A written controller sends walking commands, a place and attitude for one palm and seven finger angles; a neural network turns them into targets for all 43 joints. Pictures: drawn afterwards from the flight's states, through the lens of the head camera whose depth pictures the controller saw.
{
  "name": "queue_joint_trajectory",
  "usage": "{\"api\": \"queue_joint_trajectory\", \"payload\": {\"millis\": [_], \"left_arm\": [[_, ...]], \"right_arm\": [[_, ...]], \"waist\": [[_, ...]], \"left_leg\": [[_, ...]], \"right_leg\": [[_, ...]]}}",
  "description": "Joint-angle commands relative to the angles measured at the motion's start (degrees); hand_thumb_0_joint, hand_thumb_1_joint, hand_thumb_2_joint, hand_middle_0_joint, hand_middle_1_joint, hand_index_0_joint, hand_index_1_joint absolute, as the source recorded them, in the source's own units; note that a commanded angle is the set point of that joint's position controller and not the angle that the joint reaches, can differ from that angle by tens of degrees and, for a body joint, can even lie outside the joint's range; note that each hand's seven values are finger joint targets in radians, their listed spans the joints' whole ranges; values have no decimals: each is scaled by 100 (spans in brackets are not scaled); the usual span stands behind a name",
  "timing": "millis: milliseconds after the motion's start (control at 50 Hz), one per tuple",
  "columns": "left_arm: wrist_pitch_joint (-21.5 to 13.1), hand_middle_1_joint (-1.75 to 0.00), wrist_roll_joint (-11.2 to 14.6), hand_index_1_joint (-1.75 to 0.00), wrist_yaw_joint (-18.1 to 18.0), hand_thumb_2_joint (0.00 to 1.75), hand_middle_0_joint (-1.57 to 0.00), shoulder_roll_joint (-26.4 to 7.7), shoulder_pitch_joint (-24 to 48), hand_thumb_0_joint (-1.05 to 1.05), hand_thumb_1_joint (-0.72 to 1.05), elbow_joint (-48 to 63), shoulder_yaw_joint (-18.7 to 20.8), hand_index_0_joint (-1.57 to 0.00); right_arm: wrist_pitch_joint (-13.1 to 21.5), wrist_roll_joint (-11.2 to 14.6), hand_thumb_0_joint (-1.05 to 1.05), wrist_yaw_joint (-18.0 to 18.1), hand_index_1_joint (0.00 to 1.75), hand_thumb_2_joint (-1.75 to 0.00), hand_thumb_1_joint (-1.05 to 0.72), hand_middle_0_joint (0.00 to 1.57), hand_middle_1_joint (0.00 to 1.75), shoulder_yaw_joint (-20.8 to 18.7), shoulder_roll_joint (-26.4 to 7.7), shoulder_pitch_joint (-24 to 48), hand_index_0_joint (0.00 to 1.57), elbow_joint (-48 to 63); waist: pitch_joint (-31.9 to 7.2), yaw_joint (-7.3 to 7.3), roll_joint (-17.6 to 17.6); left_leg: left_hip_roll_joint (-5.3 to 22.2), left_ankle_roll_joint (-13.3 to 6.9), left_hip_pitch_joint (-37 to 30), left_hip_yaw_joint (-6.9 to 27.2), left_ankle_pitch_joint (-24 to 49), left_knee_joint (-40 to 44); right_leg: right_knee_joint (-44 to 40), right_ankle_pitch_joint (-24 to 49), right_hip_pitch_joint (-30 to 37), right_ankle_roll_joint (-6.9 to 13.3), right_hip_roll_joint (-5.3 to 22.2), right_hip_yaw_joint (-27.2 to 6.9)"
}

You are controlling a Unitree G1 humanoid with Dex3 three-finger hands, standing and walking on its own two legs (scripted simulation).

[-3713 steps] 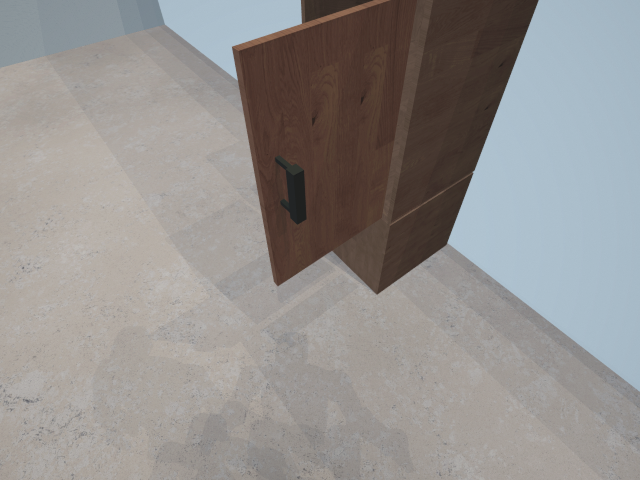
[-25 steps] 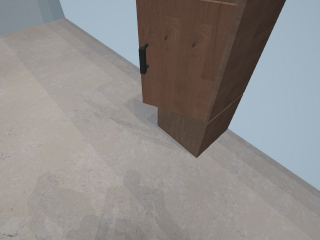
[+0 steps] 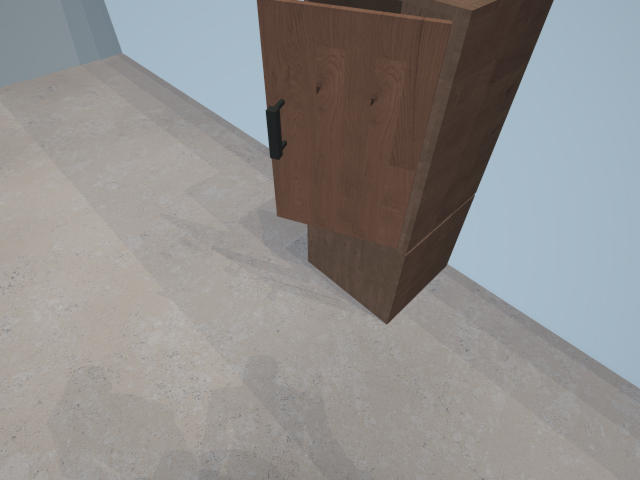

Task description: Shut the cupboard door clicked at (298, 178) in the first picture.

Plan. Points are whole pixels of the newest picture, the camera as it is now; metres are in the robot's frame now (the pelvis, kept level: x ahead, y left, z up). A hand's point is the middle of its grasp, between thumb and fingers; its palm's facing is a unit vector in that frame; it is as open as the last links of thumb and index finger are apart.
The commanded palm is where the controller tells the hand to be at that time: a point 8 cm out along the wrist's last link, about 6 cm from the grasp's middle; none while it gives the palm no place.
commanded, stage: look to check the result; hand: left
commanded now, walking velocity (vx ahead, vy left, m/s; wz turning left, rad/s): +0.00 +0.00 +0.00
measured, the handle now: (278, 129) +0.86 +0.14 -0.02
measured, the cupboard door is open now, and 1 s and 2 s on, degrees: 25 25 25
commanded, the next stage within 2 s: walk to a spot facing it in 0.56 s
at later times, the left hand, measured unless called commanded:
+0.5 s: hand out of the picture +0.00 +0.17 -0.17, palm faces +0.02 -0.98 -0.21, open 7.4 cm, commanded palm none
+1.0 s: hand out of the picture +0.02 +0.19 -0.20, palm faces +0.19 -0.96 -0.20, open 7.4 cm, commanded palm none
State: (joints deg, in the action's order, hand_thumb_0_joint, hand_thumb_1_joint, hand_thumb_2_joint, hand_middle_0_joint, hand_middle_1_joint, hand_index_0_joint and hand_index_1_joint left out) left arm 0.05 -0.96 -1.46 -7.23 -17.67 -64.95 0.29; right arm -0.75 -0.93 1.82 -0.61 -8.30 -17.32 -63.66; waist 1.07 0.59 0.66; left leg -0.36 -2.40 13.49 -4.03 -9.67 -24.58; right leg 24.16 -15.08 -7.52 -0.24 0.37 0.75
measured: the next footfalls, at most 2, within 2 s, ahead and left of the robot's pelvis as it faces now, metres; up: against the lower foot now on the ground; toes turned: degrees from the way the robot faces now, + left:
right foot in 1.46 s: +0.10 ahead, -0.15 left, +0.00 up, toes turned +27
left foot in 1.80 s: -0.01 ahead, +0.10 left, +0.00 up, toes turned +44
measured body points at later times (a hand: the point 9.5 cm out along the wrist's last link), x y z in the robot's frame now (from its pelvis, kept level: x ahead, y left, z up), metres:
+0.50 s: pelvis +0.01 -0.01 +0.00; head +0.02 -0.01 +0.45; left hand +0.00 +0.22 -0.16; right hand +0.02 -0.24 -0.16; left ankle +0.04 +0.09 -0.74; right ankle -0.02 -0.12 -0.74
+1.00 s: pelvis +0.02 +0.00 -0.02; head +0.04 +0.02 +0.43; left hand +0.01 +0.24 -0.18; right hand +0.05 -0.24 -0.17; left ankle +0.04 +0.09 -0.74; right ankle -0.02 -0.12 -0.74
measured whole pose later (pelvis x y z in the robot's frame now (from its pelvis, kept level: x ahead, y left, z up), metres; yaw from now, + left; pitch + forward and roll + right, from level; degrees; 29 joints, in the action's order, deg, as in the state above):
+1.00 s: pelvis +0.02 +0.00 -0.02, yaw +10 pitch -2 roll -2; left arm 1.6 -1.4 -1.9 -9.8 -14.0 -59.5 3.4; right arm -3.6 -1.1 0.6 -2.3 -9.6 -16.0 -59.8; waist 4.9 1.5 0.3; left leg 1.0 -1.1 19.2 -2.9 -16.2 -39.0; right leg 34.7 -24.1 -7.8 -0.4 2.3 9.8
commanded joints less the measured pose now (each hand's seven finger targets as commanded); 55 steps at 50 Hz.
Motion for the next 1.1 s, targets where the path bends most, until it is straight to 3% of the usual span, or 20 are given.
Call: {"api": "queue_joint_trajectory", "payload": {"millis": [0,120,300,620,720,760,820,840,880,920,940,960,980,1000,1020,1040,1080], "left_arm": [[-71,-30,21,-30,-64,90,-20,-698,-465,0,90,91,139,-20],[-91,-30,29,-30,-71,90,-20,-766,-430,0,90,93,148,-20],[-80,-30,38,-30,-61,90,-20,-857,-283,0,90,67,135,-20],[-110,-30,34,-30,-56,90,-20,-993,-152,0,90,86,152,-20],[-39,-30,47,-30,-94,90,-20,-808,-257,0,90,124,167,-20],[6,-30,44,-30,-107,90,-20,-924,-229,0,90,227,254,-20],[38,-30,13,-30,-126,90,-20,-1113,-214,0,90,436,393,-20],[45,-30,10,-30,-134,90,-20,-1151,-172,0,90,503,423,-20],[51,-30,-20,-30,-145,90,-20,-1200,6,0,90,684,480,-20],[56,-30,-71,-30,-151,90,-20,-1238,206,0,90,837,535,-20],[57,-30,-58,-30,-142,90,-20,-1292,321,0,90,912,565,-20],[79,-30,-23,-30,-118,90,-20,-1241,280,0,90,999,573,-20],[105,-30,37,-30,-94,90,-20,-949,52,0,90,1113,542,-20],[159,-30,-6,-30,-125,90,-20,-977,369,0,90,1236,495,-20],[195,-30,-34,-30,-114,90,-20,-1006,633,0,90,1338,504,-20],[180,-30,-48,-30,-85,90,-20,-1013,719,0,90,1356,523,-20],[119,-30,-48,-30,-19,90,-20,-974,709,0,90,1367,529,-20]], "right_arm": [[100,19,0,51,30,-90,-90,20,30,-111,-668,-332,20,185],[116,39,0,64,30,-90,-90,20,30,-102,-756,-242,20,182],[85,26,0,49,30,-90,-90,20,30,-84,-830,-112,20,156],[108,43,0,53,30,-90,-90,20,30,-80,-961,131,20,170],[38,33,0,35,30,-90,-90,20,30,-46,-688,57,20,200],[-8,19,0,24,30,-90,-90,20,30,-86,-724,72,20,289],[-65,27,0,0,30,-90,-90,20,30,-170,-717,130,20,488],[-90,8,0,-8,30,-90,-90,20,30,-194,-693,160,20,545],[-159,-11,0,-32,30,-90,-90,20,30,-266,-665,226,20,702],[-170,3,0,-85,30,-90,-90,20,30,-307,-665,226,20,851],[-147,7,0,-107,30,-90,-90,20,30,-312,-681,82,20,865],[-103,-30,0,-114,30,-90,-90,20,30,-333,-873,-262,20,833],[-74,-110,0,-82,30,-90,-90,20,30,-398,-1286,-461,20,838],[-123,-117,0,-43,30,-90,-90,20,30,-433,-1411,-637,20,758],[-108,-112,0,-15,30,-90,-90,20,30,-434,-1475,-604,20,804],[-106,-116,0,0,30,-90,-90,20,30,-442,-1488,-382,20,886],[-49,-103,0,11,30,-90,-90,20,30,-420,-1388,-30,20,1032]], "waist": [[435,7,-60],[345,-14,-75],[454,9,-86],[234,-16,-101],[342,-39,-123],[310,-45,-89],[166,-89,-500],[193,-94,-685],[360,-54,-888],[444,21,-797],[426,130,-545],[184,227,324],[58,190,1679],[33,335,1698],[104,297,1196],[163,224,781],[128,88,374]], "left_leg": [[592,-19,-188,748,-269,615],[635,-33,-376,710,260,502],[630,3,-371,710,45,567],[671,9,-605,675,627,487],[572,53,-303,689,736,267],[502,58,21,713,683,41],[263,120,444,539,595,-701],[224,157,584,408,297,-1107],[241,232,901,293,-1125,-2020],[415,254,924,269,-1487,-1936],[527,229,619,333,-921,-1274],[785,4,64,907,868,-399],[1640,-565,-356,2436,2508,165],[1875,-782,-265,3108,1552,882],[1963,-860,-96,3371,625,993],[1891,-817,128,3288,-220,1074],[1554,-731,223,2850,-590,1066]], "right_leg": [[-614,107,-606,312,439,-417],[-653,424,-491,310,451,-422],[-757,256,-472,308,465,-445],[-806,791,-232,290,493,-455],[-554,854,-163,238,594,-258],[-363,849,-55,291,715,-209],[-289,1170,105,537,1141,-298],[-303,1386,101,684,1394,-346],[-325,1808,-50,1011,1845,-407],[-14,2249,-152,1036,2008,-185],[454,2245,-280,830,1914,100],[1383,1640,-658,371,1378,581],[2514,-478,-1412,-97,482,886],[3435,-2159,-1694,-64,144,347],[3936,-1933,-2059,-25,280,-74],[4129,-1519,-2203,-61,354,-238],[4062,-848,-2290,-155,397,-277]]}}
